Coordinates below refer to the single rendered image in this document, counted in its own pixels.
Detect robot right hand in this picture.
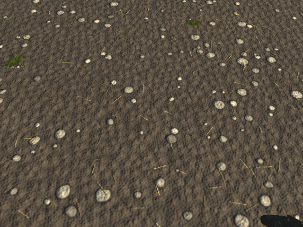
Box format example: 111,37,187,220
260,215,303,227

